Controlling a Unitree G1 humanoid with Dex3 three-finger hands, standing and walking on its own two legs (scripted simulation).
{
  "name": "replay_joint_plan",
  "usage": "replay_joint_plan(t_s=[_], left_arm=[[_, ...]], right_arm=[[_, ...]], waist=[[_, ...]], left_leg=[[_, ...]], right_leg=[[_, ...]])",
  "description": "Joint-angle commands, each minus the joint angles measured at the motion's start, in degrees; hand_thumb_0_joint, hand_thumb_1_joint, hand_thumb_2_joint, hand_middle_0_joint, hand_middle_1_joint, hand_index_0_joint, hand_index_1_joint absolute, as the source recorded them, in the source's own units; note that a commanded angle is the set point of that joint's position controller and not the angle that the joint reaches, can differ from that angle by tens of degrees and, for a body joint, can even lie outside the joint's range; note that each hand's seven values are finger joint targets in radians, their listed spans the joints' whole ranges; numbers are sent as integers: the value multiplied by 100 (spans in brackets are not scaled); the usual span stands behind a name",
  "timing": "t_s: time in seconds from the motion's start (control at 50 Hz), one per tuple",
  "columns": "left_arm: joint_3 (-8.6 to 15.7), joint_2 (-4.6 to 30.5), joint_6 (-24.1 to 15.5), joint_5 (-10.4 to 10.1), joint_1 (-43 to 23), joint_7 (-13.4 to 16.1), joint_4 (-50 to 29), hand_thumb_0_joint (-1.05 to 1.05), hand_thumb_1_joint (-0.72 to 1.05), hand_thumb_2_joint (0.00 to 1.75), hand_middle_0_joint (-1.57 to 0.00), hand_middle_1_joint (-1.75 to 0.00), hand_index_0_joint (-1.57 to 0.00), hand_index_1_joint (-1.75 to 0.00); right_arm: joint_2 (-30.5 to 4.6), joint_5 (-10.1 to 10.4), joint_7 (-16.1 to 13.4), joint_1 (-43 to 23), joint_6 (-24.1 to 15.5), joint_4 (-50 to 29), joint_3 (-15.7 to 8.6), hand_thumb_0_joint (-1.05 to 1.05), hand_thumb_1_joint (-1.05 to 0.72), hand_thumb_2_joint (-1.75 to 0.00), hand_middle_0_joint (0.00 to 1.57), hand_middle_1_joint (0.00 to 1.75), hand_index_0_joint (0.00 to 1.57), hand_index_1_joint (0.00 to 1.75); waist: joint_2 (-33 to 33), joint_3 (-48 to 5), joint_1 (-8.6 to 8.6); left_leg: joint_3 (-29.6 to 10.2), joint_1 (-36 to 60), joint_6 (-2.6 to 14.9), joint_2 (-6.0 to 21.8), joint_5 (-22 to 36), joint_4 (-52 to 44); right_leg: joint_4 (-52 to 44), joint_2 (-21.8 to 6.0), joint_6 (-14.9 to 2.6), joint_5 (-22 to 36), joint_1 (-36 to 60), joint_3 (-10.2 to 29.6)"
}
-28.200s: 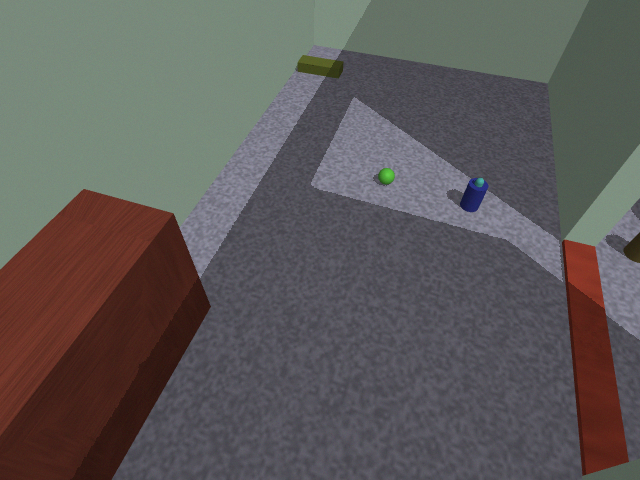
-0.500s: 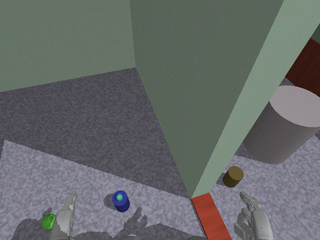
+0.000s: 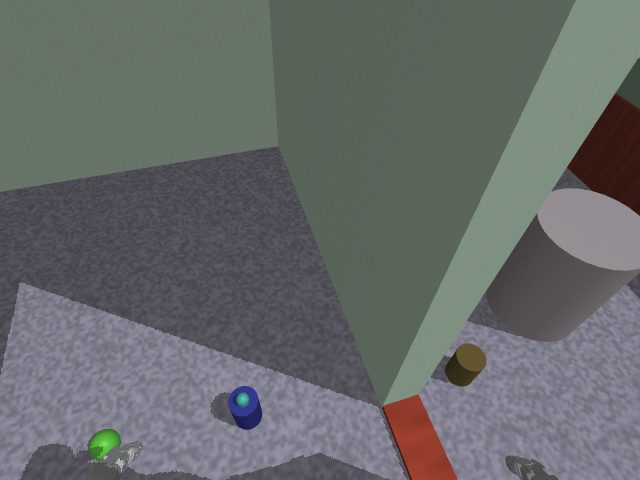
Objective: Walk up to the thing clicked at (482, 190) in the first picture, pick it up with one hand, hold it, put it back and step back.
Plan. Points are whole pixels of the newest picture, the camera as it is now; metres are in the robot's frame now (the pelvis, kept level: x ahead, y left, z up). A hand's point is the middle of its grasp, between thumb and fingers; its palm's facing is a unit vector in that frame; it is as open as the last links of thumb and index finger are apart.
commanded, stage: stand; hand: left
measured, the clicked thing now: (245, 406) +0.40 +0.20 -0.67
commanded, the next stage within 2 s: step back in 1.92 s
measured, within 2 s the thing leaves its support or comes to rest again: neither
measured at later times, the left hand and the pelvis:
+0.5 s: hand out of the picture +0.02 +0.25 -0.13, palm faces +0.00 -0.94 -0.35, open 7.4 cm; pelvis -0.03 +0.01 +0.03, yaw +0 degrees
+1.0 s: hand out of the picture +0.05 +0.24 -0.13, palm faces -0.02 -0.94 -0.33, open 7.4 cm; pelvis -0.01 +0.00 +0.03, yaw +0 degrees
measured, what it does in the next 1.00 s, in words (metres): stands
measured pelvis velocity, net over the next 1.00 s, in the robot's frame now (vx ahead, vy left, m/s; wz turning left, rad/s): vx -0.01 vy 0.00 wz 0.00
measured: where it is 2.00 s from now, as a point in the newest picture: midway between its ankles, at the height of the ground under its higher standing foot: outside the picture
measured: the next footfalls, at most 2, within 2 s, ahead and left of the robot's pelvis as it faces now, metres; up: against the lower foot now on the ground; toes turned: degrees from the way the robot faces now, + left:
none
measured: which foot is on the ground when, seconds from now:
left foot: down 0.00-1.00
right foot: down 0.00-1.00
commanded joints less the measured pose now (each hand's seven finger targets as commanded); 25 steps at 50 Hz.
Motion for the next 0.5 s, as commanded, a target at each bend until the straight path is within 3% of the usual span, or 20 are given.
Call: replay_joint_plan(t_s=[0.0,0.06,0.12,0.22,0.3,0.38,0.48], left_arm=[[266,867,-284,-36,-415,38,-93,0,90,90,-20,-30,-20,-30],[240,911,-274,-72,-411,49,302,0,90,90,-20,-30,-20,-30],[209,931,-239,-92,-418,38,649,0,90,90,-20,-30,-20,-30],[176,1007,-205,-105,-451,23,1137,0,90,90,-20,-30,-20,-30],[148,1064,-226,-94,-477,12,1424,0,90,90,-20,-30,-20,-30],[129,1057,-207,-82,-476,-5,1629,0,90,90,-20,-30,-20,-30],[117,1101,-207,-65,-478,-26,1779,0,90,90,-20,-30,-20,-30]], right_arm=[[-847,56,-41,-316,-189,-203,-228,0,-90,-90,20,30,20,30],[-921,88,-52,-321,-169,55,-215,0,-90,-90,20,30,20,30],[-1036,117,-64,-394,-150,307,-196,0,-90,-90,20,30,20,30],[-1173,142,-61,-428,-115,652,-188,0,-90,-90,20,30,20,30],[-1137,173,-46,-498,-100,838,-163,0,-90,-90,20,30,20,30],[-1206,174,-34,-544,-71,976,-180,0,-90,-90,20,30,20,30],[-1199,179,-8,-508,-43,1081,-181,0,-90,-90,20,30,20,30]], waist=[[186,-393,-16],[155,-352,2],[257,-194,27],[306,-47,27],[96,98,23],[176,298,32],[179,292,-9]], left_leg=[[-667,376,166,458,1260,-1187],[-717,484,137,512,1484,-1485],[-804,615,110,578,1373,-1850],[-895,630,80,641,662,-2436],[-854,762,56,609,750,-2502],[-928,532,46,635,148,-2724],[-891,523,36,607,-207,-2759]], right_leg=[[-1085,-463,-318,1275,517,562],[-1276,-476,-291,1439,857,528],[-1522,-446,-230,1185,946,474],[-1812,-443,-156,925,1173,437],[-2075,-509,-142,826,1122,503],[-2139,-452,-96,505,1090,454],[-2282,-458,-93,89,924,515]])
